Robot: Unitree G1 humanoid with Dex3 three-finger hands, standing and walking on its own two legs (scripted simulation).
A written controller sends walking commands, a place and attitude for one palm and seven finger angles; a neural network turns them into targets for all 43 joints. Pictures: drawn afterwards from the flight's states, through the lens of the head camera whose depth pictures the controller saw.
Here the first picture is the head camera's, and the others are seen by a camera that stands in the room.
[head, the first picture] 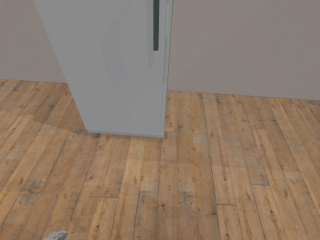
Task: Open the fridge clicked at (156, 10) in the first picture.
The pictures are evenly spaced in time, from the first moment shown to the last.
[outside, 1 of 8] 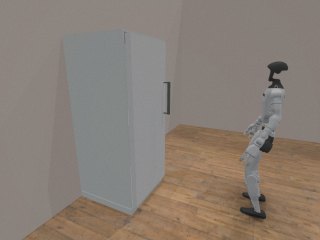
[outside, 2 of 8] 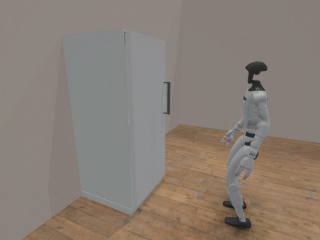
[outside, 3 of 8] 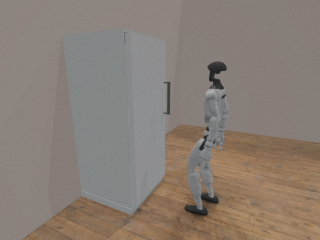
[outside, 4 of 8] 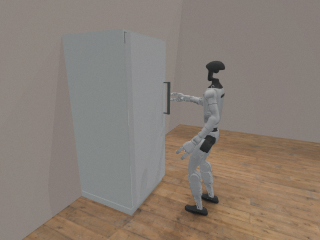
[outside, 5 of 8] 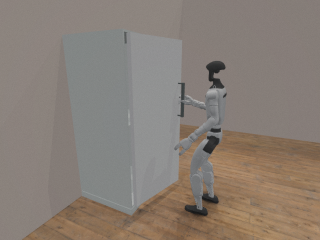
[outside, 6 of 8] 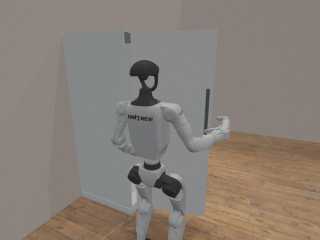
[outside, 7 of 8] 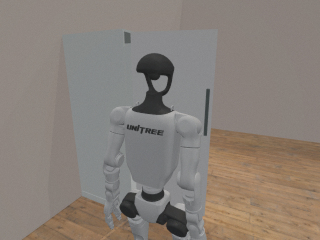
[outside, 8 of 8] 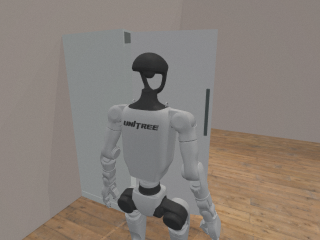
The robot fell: no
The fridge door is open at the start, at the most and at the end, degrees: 0 82 74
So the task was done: yes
